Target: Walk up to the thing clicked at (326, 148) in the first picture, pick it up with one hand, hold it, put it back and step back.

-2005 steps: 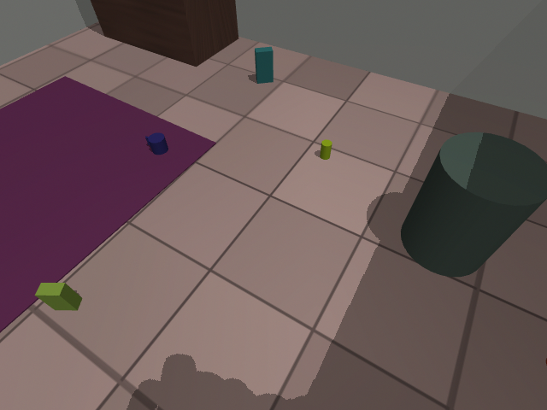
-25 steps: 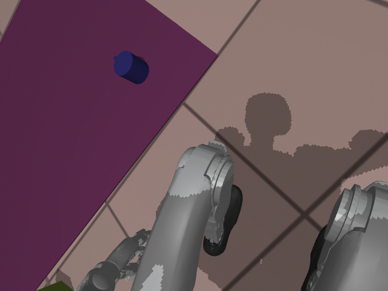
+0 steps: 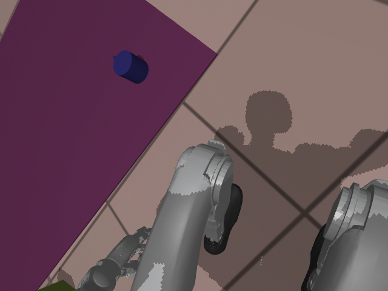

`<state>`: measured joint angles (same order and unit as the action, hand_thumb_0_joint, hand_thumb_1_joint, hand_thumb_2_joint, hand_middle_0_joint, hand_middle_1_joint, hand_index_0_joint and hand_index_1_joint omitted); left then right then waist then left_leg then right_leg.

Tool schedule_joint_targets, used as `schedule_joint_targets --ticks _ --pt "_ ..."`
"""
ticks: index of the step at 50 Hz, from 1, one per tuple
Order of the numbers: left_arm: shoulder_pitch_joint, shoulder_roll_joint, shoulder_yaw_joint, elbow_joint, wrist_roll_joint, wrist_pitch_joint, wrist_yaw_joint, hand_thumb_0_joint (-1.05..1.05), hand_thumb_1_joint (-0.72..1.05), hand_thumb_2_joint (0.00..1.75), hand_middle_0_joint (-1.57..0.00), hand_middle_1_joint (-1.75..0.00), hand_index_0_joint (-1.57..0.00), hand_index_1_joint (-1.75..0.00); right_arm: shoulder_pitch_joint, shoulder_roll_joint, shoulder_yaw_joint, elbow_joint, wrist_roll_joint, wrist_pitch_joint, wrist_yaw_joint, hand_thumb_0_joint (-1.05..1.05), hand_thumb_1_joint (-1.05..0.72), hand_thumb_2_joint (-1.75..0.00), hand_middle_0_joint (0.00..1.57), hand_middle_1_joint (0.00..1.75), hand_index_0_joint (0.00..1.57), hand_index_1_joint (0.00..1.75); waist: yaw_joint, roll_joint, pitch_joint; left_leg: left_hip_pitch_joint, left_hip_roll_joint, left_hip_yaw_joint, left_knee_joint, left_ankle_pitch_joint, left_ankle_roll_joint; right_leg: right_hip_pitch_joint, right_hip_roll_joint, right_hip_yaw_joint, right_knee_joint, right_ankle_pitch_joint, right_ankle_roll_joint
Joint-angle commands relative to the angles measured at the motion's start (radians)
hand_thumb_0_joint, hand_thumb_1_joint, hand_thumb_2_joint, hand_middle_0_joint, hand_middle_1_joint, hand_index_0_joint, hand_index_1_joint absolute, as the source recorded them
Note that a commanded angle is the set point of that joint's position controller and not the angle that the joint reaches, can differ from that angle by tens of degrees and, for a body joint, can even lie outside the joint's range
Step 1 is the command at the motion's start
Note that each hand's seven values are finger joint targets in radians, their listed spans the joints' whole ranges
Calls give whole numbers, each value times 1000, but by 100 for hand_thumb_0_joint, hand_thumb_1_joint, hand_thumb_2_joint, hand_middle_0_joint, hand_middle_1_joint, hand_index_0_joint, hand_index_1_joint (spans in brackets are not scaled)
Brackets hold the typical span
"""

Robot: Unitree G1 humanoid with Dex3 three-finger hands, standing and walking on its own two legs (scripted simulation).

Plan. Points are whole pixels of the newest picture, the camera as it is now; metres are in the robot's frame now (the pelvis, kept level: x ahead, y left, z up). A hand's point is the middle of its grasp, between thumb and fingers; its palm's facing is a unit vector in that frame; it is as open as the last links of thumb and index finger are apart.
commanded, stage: withdraw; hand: right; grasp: from above
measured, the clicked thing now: out of the picture +0.45 -0.41 -0.26
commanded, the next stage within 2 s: home in 1.00 s
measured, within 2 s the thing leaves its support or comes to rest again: neither
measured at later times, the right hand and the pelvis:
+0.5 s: hand out of the picture +0.45 -0.45 -0.10, palm faces -0.35 +0.08 -0.93, open 14.1 cm; pelvis +0.00 +0.00 +0.02, yaw -2 degrees
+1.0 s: hand out of the picture +0.43 -0.42 -0.07, palm faces -0.44 +0.12 -0.89, open 13.9 cm; pelvis -0.01 +0.00 +0.04, yaw -5 degrees
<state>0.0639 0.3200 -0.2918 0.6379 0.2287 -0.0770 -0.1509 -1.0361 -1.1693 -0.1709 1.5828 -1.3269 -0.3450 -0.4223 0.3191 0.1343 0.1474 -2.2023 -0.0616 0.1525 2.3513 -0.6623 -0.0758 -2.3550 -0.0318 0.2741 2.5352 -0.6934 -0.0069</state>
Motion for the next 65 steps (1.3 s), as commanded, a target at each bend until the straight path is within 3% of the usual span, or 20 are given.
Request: schedule_joint_targets --ticks 1,5,6,13,17,19,22,26,30,33,38,41,44,47,52,54,56,57,60,65 --pt "185 328 96 9 -6 7 14 0 89 90 -20 -30 -20 -30 -235 -297 -33 -139 32 2 -41 0 42 -99 5 115 10 110 27 -562 -641 253 -28 122 -174 229 94 577 -33 -96 -283 230 5" --pt "178 326 93 6 -1 7 16 0 89 90 -20 -30 -20 -30 -238 -287 -20 -132 24 2 -44 0 42 -99 5 115 10 110 33 -564 -641 257 -30 121 -178 225 93 565 -33 -98 -279 217 5" --pt "187 329 93 11 -3 6 16 0 90 90 -20 -30 -20 -30 -251 -297 -18 -142 20 3 -43 0 50 -98 5 107 8 102 37 -570 -646 252 -28 118 -172 236 93 581 -32 -97 -278 234 4" --pt "194 326 123 -8 -14 1 13 0 90 90 -20 -30 -20 -30 -270 -353 -81 -263 35 38 -26 0 55 -99 6 101 6 100 -9 -651 -735 263 -20 105 -175 239 97 618 -29 -115 -294 239 11" --pt "211 308 174 -21 -39 17 6 0 90 90 -20 -30 -20 -30 -195 -323 -103 -414 67 90 56 0 56 -100 6 101 6 100 -74 -725 -846 262 -10 80 -185 274 103 702 -24 -129 -330 320 15" --pt "221 299 204 -23 -57 38 2 0 90 90 -20 -30 -20 -30 -197 -295 -97 -494 95 115 114 0 56 -101 6 101 6 101 -83 -719 -882 256 -7 68 -197 272 105 701 -19 -137 -349 324 9" --pt "252 289 230 -24 -84 79 10 0 90 90 -20 -30 -20 -30 -217 -204 -45 -522 131 151 210 0 55 -101 6 101 6 101 -58 -628 -822 248 -2 54 -252 220 112 638 -10 -145 -381 242 -5" --pt "293 267 248 -25 -109 126 30 0 90 90 -20 -30 -20 -30 -224 -139 5 -588 178 159 339 0 54 -101 7 101 7 101 -46 -528 -815 319 -1 27 -324 192 111 621 -4 -153 -430 192 -18" --pt "291 252 242 -22 -122 155 60 0 90 90 -20 -30 -20 -30 -256 -96 37 -602 221 122 442 0 53 -101 8 101 8 101 -31 -465 -748 291 7 16 -360 162 116 616 0 -142 -463 161 -20" --pt "282 237 225 -24 -125 170 82 0 90 90 -20 -30 -20 -30 -261 -103 43 -563 227 74 480 0 53 -101 9 101 8 101 -26 -427 -719 299 8 11 -371 164 112 610 -1 -139 -473 155 -23" --pt "256 222 196 -35 -118 182 101 0 91 91 -20 -30 -20 -30 -265 -151 23 -472 195 -16 456 0 54 -102 10 101 8 102 -48 -413 -734 327 6 5 -357 186 106 595 2 -152 -473 175 -24" --pt "245 232 179 -40 -109 186 100 0 91 91 -20 -30 -20 -30 -275 -176 6 -423 160 -58 401 0 53 -100 12 99 10 101 -42 -452 -726 298 8 17 -337 197 104 617 1 -148 -470 205 -19" --pt "232 250 175 -47 -101 198 96 0 91 90 -20 -30 -20 -30 -270 -229 -39 -401 116 -80 329 0 51 -99 13 98 12 99 -70 -497 -785 273 6 26 -306 198 106 662 1 -146 -463 232 -15" --pt "227 259 176 -50 -93 205 85 0 91 90 -20 -30 -20 -30 -301 -255 -66 -403 87 -81 257 0 52 -99 12 99 11 99 -66 -531 -788 243 7 33 -291 170 105 658 7 -152 -451 202 -14" --pt "253 263 186 -37 -85 186 77 0 91 90 -20 -30 -20 -30 -402 -298 -82 -451 63 -53 195 0 56 -101 8 101 7 101 -50 -566 -835 227 14 27 -284 128 104 650 12 -162 -431 130 -13" --pt "265 255 192 -29 -83 175 75 0 91 90 -20 -30 -20 -30 -412 -249 -44 -425 65 -25 192 0 56 -101 8 101 7 102 -28 -573 -825 220 15 26 -294 108 100 648 6 -164 -438 88 -14" --pt "278 259 205 -17 -86 167 73 0 89 89 -20 -30 -20 -30 -419 -238 -36 -438 65 2 198 0 48 -93 15 94 15 94 -33 -593 -845 211 15 31 -290 104 102 654 5 -158 -456 68 -11" --pt "280 262 213 -14 -87 164 74 0 89 89 -20 -30 -20 -30 -413 -237 -40 -439 77 17 204 0 40 -93 23 86 20 86 -44 -594 -853 211 17 28 -299 104 103 658 7 -162 -457 67 -12" --pt "306 256 229 -14 -96 160 69 0 89 89 -20 -30 -20 -30 -353 -203 -36 -474 117 60 245 0 20 -95 23 71 21 74 -57 -568 -921 271 21 17 -321 165 102 694 12 -175 -450 162 -18" --pt "321 247 282 -50 -130 171 73 0 89 90 -20 -30 -20 -30 -191 -162 -80 -635 265 132 342 0 -13 -85 20 51 19 52 -140 -586 -1037 360 30 -2 -372 220 112 819 14 -176 -533 273 -11"
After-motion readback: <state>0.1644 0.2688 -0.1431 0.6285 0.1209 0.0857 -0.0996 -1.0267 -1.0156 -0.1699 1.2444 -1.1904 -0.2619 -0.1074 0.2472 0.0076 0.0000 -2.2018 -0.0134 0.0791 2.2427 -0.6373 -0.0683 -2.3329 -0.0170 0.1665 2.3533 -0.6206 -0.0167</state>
